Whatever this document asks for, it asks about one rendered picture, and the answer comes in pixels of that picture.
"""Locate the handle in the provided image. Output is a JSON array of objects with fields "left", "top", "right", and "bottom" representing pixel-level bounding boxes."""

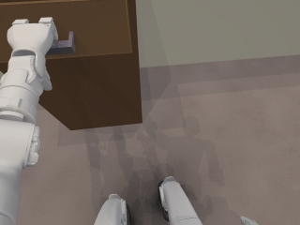
[{"left": 45, "top": 31, "right": 76, "bottom": 55}]

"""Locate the robot left shin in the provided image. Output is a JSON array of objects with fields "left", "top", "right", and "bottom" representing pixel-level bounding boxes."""
[{"left": 109, "top": 194, "right": 128, "bottom": 225}]

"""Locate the left robot hand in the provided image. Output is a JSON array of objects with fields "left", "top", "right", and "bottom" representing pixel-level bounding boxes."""
[{"left": 7, "top": 17, "right": 58, "bottom": 91}]

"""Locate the robot right foot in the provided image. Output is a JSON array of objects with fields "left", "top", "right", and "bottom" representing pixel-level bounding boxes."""
[{"left": 157, "top": 180, "right": 170, "bottom": 222}]

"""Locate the cabinet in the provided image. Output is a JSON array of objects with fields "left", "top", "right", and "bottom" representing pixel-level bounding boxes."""
[{"left": 0, "top": 0, "right": 143, "bottom": 130}]

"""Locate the right robot hand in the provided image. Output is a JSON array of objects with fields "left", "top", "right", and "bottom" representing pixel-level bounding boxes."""
[{"left": 240, "top": 216, "right": 258, "bottom": 225}]

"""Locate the left robot forearm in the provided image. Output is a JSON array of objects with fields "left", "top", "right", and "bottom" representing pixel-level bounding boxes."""
[{"left": 0, "top": 46, "right": 46, "bottom": 125}]

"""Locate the left robot upper arm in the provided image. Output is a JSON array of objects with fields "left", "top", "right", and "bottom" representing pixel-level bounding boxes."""
[{"left": 0, "top": 119, "right": 41, "bottom": 225}]

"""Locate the drawer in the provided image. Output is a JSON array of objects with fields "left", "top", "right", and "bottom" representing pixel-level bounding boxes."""
[{"left": 0, "top": 0, "right": 131, "bottom": 62}]

